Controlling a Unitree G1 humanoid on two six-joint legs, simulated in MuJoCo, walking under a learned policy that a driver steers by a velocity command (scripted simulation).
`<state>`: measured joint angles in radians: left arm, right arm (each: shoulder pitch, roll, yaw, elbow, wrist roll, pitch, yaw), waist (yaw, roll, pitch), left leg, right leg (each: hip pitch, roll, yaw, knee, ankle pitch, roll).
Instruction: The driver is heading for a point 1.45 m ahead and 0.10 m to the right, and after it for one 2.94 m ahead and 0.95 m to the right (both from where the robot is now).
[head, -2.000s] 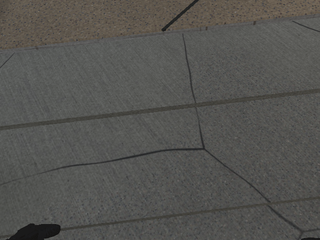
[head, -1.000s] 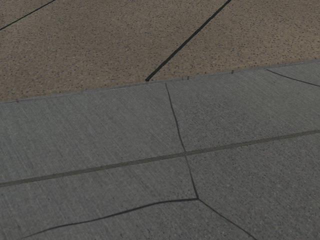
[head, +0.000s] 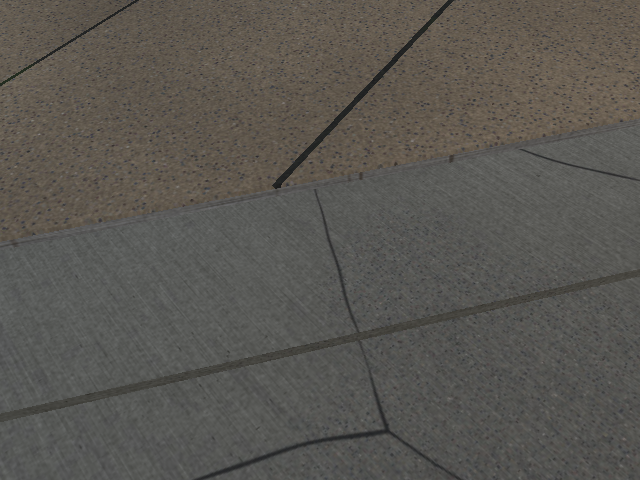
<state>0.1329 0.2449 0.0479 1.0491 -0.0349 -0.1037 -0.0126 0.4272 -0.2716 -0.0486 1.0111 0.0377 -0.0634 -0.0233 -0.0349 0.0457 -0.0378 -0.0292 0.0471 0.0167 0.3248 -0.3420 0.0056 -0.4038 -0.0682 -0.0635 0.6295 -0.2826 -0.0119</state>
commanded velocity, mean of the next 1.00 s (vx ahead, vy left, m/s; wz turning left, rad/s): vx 0.93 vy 0.00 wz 0.00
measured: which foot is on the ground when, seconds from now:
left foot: down 0.00-0.04, up 0.06-0.48, down 0.50-1.00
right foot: up 0.00-0.02, down 0.04-0.50, up 0.52-0.98, down 1.00-1.00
